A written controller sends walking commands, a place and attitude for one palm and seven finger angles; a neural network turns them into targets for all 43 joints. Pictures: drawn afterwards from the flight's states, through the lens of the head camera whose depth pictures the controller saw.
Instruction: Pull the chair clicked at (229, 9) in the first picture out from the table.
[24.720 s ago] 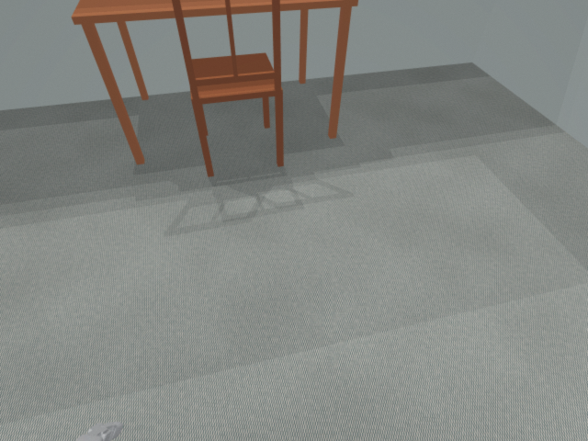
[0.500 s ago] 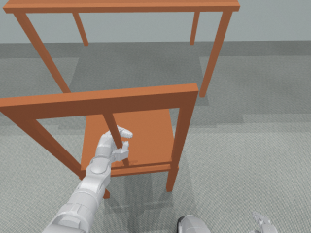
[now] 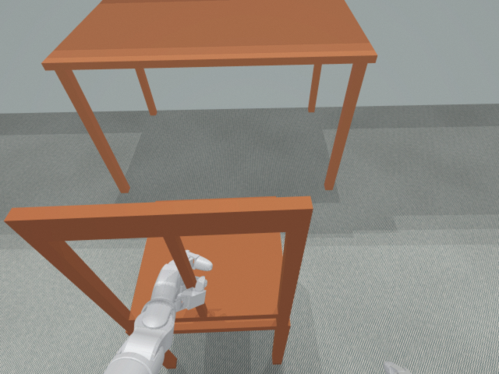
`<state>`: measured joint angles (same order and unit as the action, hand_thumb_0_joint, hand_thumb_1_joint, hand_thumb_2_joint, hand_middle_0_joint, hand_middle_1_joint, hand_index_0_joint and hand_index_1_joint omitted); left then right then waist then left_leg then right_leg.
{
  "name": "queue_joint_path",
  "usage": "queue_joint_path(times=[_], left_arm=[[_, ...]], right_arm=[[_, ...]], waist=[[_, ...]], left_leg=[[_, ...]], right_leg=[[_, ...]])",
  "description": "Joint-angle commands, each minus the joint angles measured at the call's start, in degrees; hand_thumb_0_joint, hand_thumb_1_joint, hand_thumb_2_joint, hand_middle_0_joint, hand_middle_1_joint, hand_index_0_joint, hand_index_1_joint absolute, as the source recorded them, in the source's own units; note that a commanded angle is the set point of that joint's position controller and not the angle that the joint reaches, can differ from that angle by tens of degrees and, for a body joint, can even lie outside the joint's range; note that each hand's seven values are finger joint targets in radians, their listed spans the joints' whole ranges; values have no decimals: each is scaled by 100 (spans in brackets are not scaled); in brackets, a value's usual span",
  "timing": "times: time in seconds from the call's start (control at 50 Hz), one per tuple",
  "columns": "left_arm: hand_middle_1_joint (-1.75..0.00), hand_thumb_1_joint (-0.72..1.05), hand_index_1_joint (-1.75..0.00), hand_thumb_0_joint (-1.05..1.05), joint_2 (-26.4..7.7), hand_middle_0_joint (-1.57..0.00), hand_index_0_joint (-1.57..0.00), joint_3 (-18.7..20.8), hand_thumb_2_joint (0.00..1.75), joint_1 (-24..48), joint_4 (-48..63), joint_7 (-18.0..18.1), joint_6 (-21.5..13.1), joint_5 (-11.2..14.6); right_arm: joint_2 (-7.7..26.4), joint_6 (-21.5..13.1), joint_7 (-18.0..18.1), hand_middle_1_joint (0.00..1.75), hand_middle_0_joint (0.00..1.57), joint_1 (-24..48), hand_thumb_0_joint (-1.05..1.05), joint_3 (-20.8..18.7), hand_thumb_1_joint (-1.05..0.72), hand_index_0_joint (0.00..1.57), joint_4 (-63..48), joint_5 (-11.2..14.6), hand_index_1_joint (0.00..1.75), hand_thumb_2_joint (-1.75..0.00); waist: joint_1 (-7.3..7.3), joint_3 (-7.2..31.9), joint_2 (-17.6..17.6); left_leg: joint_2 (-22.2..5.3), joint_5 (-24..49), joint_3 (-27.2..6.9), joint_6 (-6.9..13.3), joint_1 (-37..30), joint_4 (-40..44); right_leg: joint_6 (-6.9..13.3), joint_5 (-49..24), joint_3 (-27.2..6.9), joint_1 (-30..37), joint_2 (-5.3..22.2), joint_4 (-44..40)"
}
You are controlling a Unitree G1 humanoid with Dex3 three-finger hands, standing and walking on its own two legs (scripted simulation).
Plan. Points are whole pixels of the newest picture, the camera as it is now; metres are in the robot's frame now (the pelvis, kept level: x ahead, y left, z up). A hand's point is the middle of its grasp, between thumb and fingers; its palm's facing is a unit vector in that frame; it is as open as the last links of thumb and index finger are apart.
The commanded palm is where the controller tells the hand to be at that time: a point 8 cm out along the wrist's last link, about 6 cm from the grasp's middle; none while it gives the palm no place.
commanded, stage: stop walking, hand still on the chair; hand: left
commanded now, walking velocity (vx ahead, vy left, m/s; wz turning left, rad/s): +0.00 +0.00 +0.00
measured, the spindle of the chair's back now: (190, 281) +0.30 +0.13 -0.07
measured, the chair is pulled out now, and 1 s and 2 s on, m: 0.64 0.64 0.64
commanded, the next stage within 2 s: open the thumb and straighten the fingers in 0.30 s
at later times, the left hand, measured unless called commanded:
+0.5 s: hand (199, 292) +0.27 +0.11 -0.06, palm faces -0.08 -0.99 -0.11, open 5.1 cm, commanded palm +0.25 +0.16 -0.05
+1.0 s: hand (191, 289) +0.28 +0.12 -0.07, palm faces -0.09 -0.99 -0.12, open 15.7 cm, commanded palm +0.26 +0.18 -0.05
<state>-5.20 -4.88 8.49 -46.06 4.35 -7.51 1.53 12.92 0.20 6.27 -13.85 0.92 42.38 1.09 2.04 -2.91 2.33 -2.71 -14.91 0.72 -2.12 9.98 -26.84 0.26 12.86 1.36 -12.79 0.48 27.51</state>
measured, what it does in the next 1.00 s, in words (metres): stands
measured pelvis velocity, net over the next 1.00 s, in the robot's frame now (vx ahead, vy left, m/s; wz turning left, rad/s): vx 0.02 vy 0.01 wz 0.02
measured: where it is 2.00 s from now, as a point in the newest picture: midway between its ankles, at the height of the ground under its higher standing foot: outside the picture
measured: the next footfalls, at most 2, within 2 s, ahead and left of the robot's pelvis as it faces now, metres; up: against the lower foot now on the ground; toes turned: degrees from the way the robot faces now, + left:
none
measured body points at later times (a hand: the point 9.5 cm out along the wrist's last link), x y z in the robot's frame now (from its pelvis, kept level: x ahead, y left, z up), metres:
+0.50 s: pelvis +0.00 +0.01 +0.00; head +0.02 +0.00 +0.45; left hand +0.27 +0.16 -0.05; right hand +0.12 -0.23 -0.12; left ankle +0.00 +0.14 -0.74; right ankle +0.02 -0.11 -0.74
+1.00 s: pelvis +0.02 +0.01 -0.03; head +0.06 +0.00 +0.42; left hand +0.28 +0.18 -0.06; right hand +0.17 -0.23 -0.13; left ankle +0.00 +0.14 -0.74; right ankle +0.02 -0.11 -0.74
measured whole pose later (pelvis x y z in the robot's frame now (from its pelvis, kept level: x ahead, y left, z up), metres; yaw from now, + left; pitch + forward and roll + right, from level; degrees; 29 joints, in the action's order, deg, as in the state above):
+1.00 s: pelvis +0.02 +0.01 -0.03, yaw +1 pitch +8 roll +0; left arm -7.3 -4.4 -1.5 -21.6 0.3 2.9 2.5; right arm 14.1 -4.4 2.6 -13.4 0.9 33.9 2.0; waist 2.7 4.0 2.3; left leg -0.9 -23.4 -0.1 -0.9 28.9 -43.9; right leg -1.0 21.5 1.7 -31.1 2.7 44.2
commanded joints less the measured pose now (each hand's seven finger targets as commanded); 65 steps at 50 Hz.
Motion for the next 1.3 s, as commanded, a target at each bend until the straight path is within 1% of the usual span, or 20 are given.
queue_joint_path(times=[0.0, 0.28, 0.34, 0.38, 0.4, 0.42, 0.46, 0.5, 0.54, 0.62, 0.74, 0.88, 0.9, 0.94, 0.98, 1.04, 1.18, 1.2, 1.22, 1.28], left_arm=[[-145, 90, -145, 0, -616, -50, -50, 96, 90, 1215, 1025, 40, -304, -36], [-145, 90, -145, 0, -584, -50, -50, 21, 90, 1187, 1229, 72, -220, -36], [-145, 90, -145, 0, -520, -50, -50, -30, 90, 1207, 1197, 64, -215, -40], [-145, 90, -145, 0, -863, -50, -50, 263, 90, 1090, 1736, 106, -252, -46], [-145, 78, -145, 0, -172, -50, -50, -145, 84, 324, 933, -104, -24, 235], [-145, 66, -145, 0, -410, -50, -50, 37, 78, 791, 1481, -191, -130, 259], [-145, 42, -145, 0, -755, -50, -50, 246, 67, 756, 1919, -246, -241, 182], [-145, 17, -145, 0, -735, -50, -50, 210, 55, 597, 2442, -283, -268, 128], [-145, -7, -145, 0, -712, -50, -50, 175, 43, 694, 2688, -298, -211, 63], [-130, -55, -130, 0, -680, -45, -45, 251, 20, 547, 2589, -246, 129, 95], [-87, -55, -87, 0, -606, -30, -30, 287, 20, 179, 3277, -252, 371, 185], [-36, -55, -36, 0, -399, -13, -13, -74, 20, 45, 3655, -370, 640, 158], [-29, -55, -29, 0, -1108, -10, -10, 659, 20, -133, 3355, -329, 698, 144], [-14, -55, -14, 0, -951, -5, -5, 505, 20, -97, 3463, -369, 790, 119], [0, -55, 0, 0, -902, 0, 0, 445, 20, -41, 3762, -397, 808, 101], [0, -55, 0, 0, -767, 0, 0, 270, 20, -145, 4203, -457, 824, 141], [0, -55, 0, 0, -719, 0, 0, 94, 20, -661, 4327, -576, 1050, 176], [0, -55, 0, 0, -662, 0, 0, 30, 20, -736, 4343, -577, 1082, 156], [0, -55, 0, 0, -1344, 0, 0, 707, 20, -791, 4312, -532, 1085, 147], [0, -55, 0, 0, -1002, 0, 0, 414, 20, -1443, 4699, -548, 1100, 151]], right_arm=[[589, -225, 51, 30, 20, 400, 0, -213, -90, 20, -794, 8, 30, -90], [576, -47, 69, 30, 20, 460, 0, -192, -90, 20, -974, 23, 30, -90], [570, -21, 67, 30, 20, 483, 0, -174, -90, 20, -1000, 14, 30, -90], [575, -30, 68, 30, 20, 478, 0, -204, -90, 20, -1047, 8, 30, -90], [790, -86, -168, 30, 20, 381, 0, -240, -90, 20, -922, 236, 30, -90], [839, -164, -266, 30, 20, 445, 0, -242, -90, 20, -996, 225, 30, -90], [799, -299, -335, 30, 20, 491, 0, -299, -90, 20, -1083, 199, 30, -90], [743, -431, -416, 30, 20, 492, 0, -275, -90, 20, -1222, 170, 30, -90], [719, -492, -466, 30, 20, 427, 0, -280, -90, 20, -1262, 156, 30, -90], [806, -541, -489, 30, 20, 334, 0, -307, -90, 20, -1331, 156, 30, -90], [831, -658, -421, 30, 20, 259, 0, -366, -90, 20, -1556, 140, 30, -90], [859, -808, -347, 30, 20, 187, 0, -345, -90, 20, -1629, 130, 30, -90], [951, -772, -321, 30, 20, 137, 0, -369, -90, 20, -1573, 118, 30, -90], [902, -729, -300, 30, 20, 181, 0, -316, -90, 20, -1669, 112, 30, -90], [861, -746, -295, 30, 20, 202, 0, -309, -90, 20, -1740, 106, 30, -90], [818, -795, -282, 30, 20, 206, 0, -301, -90, 20, -1824, 109, 30, -90], [876, -859, -270, 30, 20, 196, 0, -283, -90, 20, -1909, 117, 30, -90], [864, -859, -272, 30, 20, 209, 0, -286, -90, 20, -1935, 113, 30, -90], [937, -826, -250, 30, 20, 161, 0, -301, -90, 20, -1908, 106, 30, -90], [831, -847, -243, 30, 20, 267, 0, -258, -90, 20, -2093, 116, 30, -90]], waist=[[-101, 1194, -277], [-122, 1296, -163], [-125, 1277, -398], [-157, 1301, -308], [269, 1083, -1112], [170, 1046, -1406], [110, 1235, -617], [31, 1559, -13], [71, 1670, 141], [100, 1628, -176], [58, 2181, -534], [190, 2010, -473], [81, 1929, -575], [114, 1862, -727], [91, 2007, -400], [112, 2329, -180], [197, 2032, -440], [187, 2008, -386], [83, 2023, -426], [-8, 2043, -251]], left_leg=[[-403, 1450, -275, 321, -355, 300], [-431, 1371, -294, 326, -444, 434], [-426, 1309, -328, 320, -381, 436], [-428, 1335, -315, 332, -421, 433], [-94, 798, -8, 308, 342, 278], [-55, 619, 12, 332, 672, 162], [27, 522, 91, 339, 714, 4], [113, 441, 134, 323, 737, -159], [129, 486, 129, 314, 790, -310], [131, 337, 71, 293, 1139, -523], [155, 668, 91, 306, 1260, -828], [146, 965, -20, 314, 1293, -1119], [154, 876, -11, 305, 1475, -1171], [194, 755, 6, 326, 1621, -1197], [211, 877, 24, 327, 1513, -1244], [200, 1176, 12, 320, 1323, -1369], [204, 1009, -77, 327, 1586, -1497], [206, 967, -77, 329, 1593, -1521], [212, 901, -90, 317, 1695, -1515], [239, 930, -51, 324, 1683, -1493]], right_leg=[[105, -1435, -506, 406, 645, -385], [102, -1252, -463, 409, 617, -448], [107, -1199, -466, 425, 624, -467], [96, -1264, -481, 481, 624, -486], [19, -938, 116, 72, 385, -251], [26, -896, 113, -25, 349, -109], [54, -793, 45, -60, 364, 19], [85, -626, 40, -192, 318, 166], [92, -657, 65, -348, 275, 306], [59, -510, 144, -670, 206, 564], [28, -897, 144, -596, 179, 903], [15, -1091, 243, -965, 183, 1139], [13, -1071, 205, -973, 177, 1176], [-10, -1026, 208, -977, 182, 1204], [8, -1112, 189, -929, 205, 1250], [18, -1323, 196, -884, 213, 1335], [-3, -1219, 280, -1089, 217, 1387], [-9, -1133, 289, -1164, 216, 1400], [8, -1079, 255, -1100, 219, 1411], [29, -1058, 262, -1026, 237, 1439]])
